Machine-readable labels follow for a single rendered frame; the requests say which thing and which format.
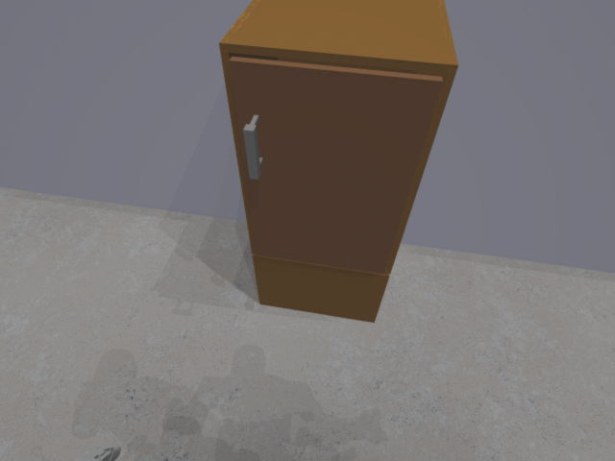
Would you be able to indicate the cupboard door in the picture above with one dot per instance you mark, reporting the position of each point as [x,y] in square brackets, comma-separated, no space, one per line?
[340,147]

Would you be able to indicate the handle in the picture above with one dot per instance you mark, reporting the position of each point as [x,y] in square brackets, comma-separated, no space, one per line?
[251,145]

